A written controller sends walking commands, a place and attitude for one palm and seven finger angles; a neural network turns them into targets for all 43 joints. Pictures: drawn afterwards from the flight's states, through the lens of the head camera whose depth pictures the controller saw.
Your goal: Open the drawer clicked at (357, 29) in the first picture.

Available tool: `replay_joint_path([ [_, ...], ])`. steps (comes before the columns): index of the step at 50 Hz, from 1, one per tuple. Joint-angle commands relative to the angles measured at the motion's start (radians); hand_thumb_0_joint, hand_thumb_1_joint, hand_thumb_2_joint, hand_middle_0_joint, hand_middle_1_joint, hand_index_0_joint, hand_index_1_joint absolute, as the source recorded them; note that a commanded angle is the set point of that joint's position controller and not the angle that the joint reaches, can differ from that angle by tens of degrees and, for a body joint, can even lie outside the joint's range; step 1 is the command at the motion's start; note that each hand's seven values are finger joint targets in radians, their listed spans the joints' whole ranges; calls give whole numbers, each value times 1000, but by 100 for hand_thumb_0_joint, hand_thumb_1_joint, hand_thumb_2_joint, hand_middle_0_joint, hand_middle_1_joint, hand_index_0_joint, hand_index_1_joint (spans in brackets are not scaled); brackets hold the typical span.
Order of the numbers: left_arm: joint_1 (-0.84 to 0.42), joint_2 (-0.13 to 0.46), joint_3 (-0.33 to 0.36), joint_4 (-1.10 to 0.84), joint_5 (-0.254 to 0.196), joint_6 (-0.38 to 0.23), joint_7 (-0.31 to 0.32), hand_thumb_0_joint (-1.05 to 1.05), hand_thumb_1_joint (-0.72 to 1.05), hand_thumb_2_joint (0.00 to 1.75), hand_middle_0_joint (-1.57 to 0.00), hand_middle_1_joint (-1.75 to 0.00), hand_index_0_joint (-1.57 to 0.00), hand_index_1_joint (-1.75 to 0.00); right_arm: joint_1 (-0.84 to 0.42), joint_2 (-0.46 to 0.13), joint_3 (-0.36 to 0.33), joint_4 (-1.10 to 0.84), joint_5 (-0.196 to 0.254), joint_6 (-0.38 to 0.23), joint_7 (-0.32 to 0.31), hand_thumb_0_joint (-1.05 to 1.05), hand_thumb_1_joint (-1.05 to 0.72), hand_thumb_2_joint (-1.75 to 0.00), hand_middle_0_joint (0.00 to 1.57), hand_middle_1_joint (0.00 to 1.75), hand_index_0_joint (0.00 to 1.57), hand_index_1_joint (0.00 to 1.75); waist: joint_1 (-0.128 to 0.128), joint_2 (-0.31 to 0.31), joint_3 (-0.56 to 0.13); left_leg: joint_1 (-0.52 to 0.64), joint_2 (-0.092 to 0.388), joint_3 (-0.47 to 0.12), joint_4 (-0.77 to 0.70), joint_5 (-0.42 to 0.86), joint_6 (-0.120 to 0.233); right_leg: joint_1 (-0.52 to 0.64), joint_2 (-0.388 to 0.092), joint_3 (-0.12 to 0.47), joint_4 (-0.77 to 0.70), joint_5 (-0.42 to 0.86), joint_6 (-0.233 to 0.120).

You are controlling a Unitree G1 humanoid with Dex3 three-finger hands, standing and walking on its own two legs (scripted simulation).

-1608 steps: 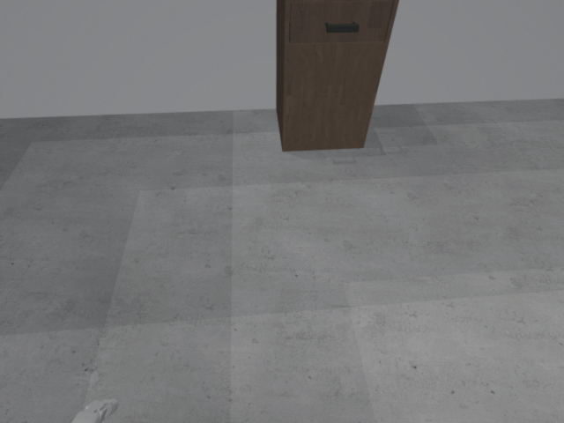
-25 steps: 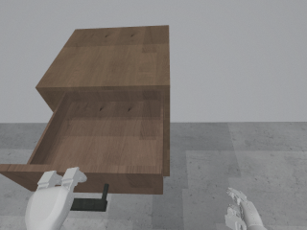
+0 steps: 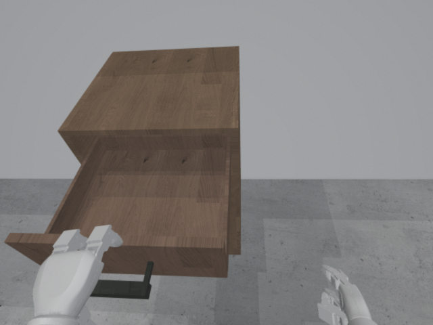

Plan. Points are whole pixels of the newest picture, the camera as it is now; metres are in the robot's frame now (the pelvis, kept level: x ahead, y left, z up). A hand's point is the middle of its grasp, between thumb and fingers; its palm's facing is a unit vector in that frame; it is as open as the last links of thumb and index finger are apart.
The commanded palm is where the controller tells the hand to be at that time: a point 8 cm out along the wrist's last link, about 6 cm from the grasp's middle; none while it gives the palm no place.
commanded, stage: lift the hand off the handle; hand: left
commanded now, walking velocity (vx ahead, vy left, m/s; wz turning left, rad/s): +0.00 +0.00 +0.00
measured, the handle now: (118, 277) +0.21 +0.24 -0.06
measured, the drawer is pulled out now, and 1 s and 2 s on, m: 0.30 0.30 0.30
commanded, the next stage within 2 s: draw the hand back to the body in 0.68 s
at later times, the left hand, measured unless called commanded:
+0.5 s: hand (70, 278) +0.17 +0.24 +0.08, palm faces +0.06 -0.12 -0.99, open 13.8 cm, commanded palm +0.14 +0.24 +0.14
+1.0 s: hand (59, 271) +0.17 +0.25 +0.10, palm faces +0.09 -0.11 -0.99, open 13.8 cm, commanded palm +0.14 +0.25 +0.16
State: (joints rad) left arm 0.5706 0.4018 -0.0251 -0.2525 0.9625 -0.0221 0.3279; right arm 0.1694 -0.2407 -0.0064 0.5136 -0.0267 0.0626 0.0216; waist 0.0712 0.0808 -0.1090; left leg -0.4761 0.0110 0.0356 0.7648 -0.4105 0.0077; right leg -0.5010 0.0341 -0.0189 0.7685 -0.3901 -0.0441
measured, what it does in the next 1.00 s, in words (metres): stands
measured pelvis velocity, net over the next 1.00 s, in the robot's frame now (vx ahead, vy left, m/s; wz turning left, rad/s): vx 0.01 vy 0.03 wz -0.01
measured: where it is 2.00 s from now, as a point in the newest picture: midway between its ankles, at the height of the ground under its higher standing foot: outside the picture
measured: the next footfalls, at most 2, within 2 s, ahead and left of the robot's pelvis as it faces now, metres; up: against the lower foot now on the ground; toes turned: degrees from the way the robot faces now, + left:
none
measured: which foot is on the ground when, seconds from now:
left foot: down 0.00-1.00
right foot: down 0.00-1.00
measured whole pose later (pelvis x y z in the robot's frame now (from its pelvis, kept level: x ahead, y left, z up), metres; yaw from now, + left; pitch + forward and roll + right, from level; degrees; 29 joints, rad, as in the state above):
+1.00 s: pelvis +0.01 +0.03 +0.02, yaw -1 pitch +3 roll -1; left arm 0.63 0.44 0.00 -0.49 0.93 0.02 0.24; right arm 0.16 -0.23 0.01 0.49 -0.01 0.08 0.05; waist 0.11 0.10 -0.07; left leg -0.34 0.00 0.05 0.65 -0.37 0.04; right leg -0.35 0.02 0.00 0.61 -0.33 -0.01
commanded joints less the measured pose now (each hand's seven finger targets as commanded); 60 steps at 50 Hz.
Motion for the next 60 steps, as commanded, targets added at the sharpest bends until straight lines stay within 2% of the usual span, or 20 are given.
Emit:
replay_joint_path([
  [1,23,170,153,-225,-6,-17,49,0,-50,30,-30,-120,-30,-120,-134,-84,-35,-169,5,-50,4,0,-90,-90,20,30,20,30,12,-48,-117,117,-13,-19,-90,245,25,79,-32,68,-162,301,-2],
  [8,37,156,146,-252,-31,-6,34,0,-50,30,-30,-120,-30,-120,-139,-91,-38,-169,4,-48,10,0,-90,-90,20,30,20,30,12,-75,-114,144,-13,-22,-104,260,28,92,-34,71,-192,310,5],
  [9,35,150,139,-251,-41,-6,28,0,-50,30,-30,-120,-30,-120,-148,-88,-42,-165,12,-49,5,0,-90,-90,20,30,20,30,2,-77,-75,134,-10,-23,-115,240,28,97,-37,76,-201,305,5],
  [10,29,182,164,-259,-37,-9,23,0,-50,30,-30,-120,-30,-120,-145,-96,-39,-168,6,-48,5,0,-90,-90,20,30,20,30,16,-96,-110,142,-13,-25,-112,250,31,106,-39,70,-202,308,9],
  [13,41,198,179,-257,-35,-7,10,0,-50,30,-30,-120,-30,-120,-146,-93,-35,-167,6,-46,2,0,-90,-90,20,30,20,30,20,-114,-96,150,-16,-21,-121,246,31,112,-41,77,-218,301,12],
  [14,14,184,162,-274,-40,-9,6,0,-50,30,-30,-120,-30,-120,-153,-92,-37,-166,12,-45,-2,0,-90,-90,20,30,20,30,7,-94,-62,152,-12,-23,-131,231,31,106,-42,81,-225,289,9],
  [18,37,209,190,-302,-36,-16,-5,0,-50,30,-30,-120,-30,-120,-142,-91,-34,-172,6,-49,-1,0,-90,-90,20,30,20,30,29,-66,-104,190,-13,-22,-133,263,30,116,-42,72,-231,287,7],
  [19,18,200,181,-314,-44,-18,-7,0,-50,30,-30,-120,-30,-120,-151,-90,-36,-169,14,-46,-3,0,-90,-90,20,30,20,30,15,-52,-66,188,-9,-24,-143,251,28,113,-40,79,-239,281,4],
  [23,13,178,155,-347,-44,-10,-20,0,-50,30,-30,-120,-30,-120,-144,-91,-31,-175,10,-45,7,0,-90,-90,20,30,20,30,25,-19,-91,217,-2,-29,-156,282,26,104,-35,48,-239,245,3],
  [26,19,175,149,-343,-51,5,-34,0,-50,30,-30,-120,-30,-120,-158,-90,-30,-182,17,-42,5,0,-90,-90,20,30,20,30,19,-69,-36,196,3,-33,-175,276,26,120,-38,44,-249,261,8],
  [28,9,199,171,-331,-44,19,-45,0,-50,30,-30,-120,-30,-120,-156,-92,-22,-179,18,-37,7,0,-90,-90,20,30,20,30,34,-81,-60,201,3,-35,-187,276,25,133,-33,33,-253,236,8],
  [29,-12,179,148,-347,-48,22,-50,0,-50,30,-30,-120,-30,-120,-165,-87,-27,-180,25,-35,4,0,-90,-90,20,30,20,30,22,-67,-35,207,8,-33,-195,278,24,132,-33,40,-256,241,6],
  [30,-18,184,145,-342,-43,26,-57,0,-50,30,-30,-120,-30,-120,-159,-91,-24,-183,19,-34,5,0,-90,-90,20,30,20,30,36,-60,-63,213,6,-32,-198,286,25,141,-33,23,-256,238,9],
  [34,12,126,86,-377,-55,29,-77,0,-50,30,-30,-120,-30,-120,-160,-85,-26,-191,31,-40,15,0,-90,-90,20,30,20,30,29,-35,-51,231,18,-36,-211,323,19,145,-30,24,-254,244,3],
  [39,-14,155,99,-395,-26,27,-72,0,-50,30,-30,-120,-30,-120,-154,-85,-19,-192,24,-37,20,0,-90,-90,20,30,20,30,33,-58,-45,225,22,-41,-212,334,15,138,-24,25,-250,234,-2],
  [43,35,194,152,-430,-1,22,-42,0,-50,30,-30,-120,-30,-120,-139,-85,-13,-197,17,-36,24,0,-90,-90,20,30,20,30,56,-2,-105,249,23,-40,-200,389,7,153,-19,30,-235,258,-11],
  [46,31,171,142,-446,-23,27,-38,0,-50,30,-30,-120,-30,-120,-153,-85,-22,-195,25,-33,28,0,-90,-90,20,30,20,30,40,1,-69,249,30,-44,-197,411,3,141,-24,28,-235,276,-8],
  [51,44,190,164,-404,-62,59,-72,0,-50,30,-30,-120,-30,-120,-165,-91,-19,-193,36,-25,15,0,-90,-90,20,30,20,30,34,-82,-45,234,25,-42,-221,344,15,172,-29,23,-263,276,8],
  [56,-7,204,147,-438,-76,58,-116,0,-50,30,-30,-120,-30,-120,-164,-99,-14,-195,36,-23,5,0,-90,-90,20,30,20,30,28,-56,-27,250,23,-41,-239,335,19,179,-35,22,-289,254,13],
  [60,-3,247,189,-442,-72,37,-127,0,-50,30,-30,-120,-30,-120,-150,-104,-9,-193,26,-24,-6,0,-90,-90,20,30,20,30,47,-35,-53,269,19,-39,-242,345,22,202,-35,18,-304,256,10],
])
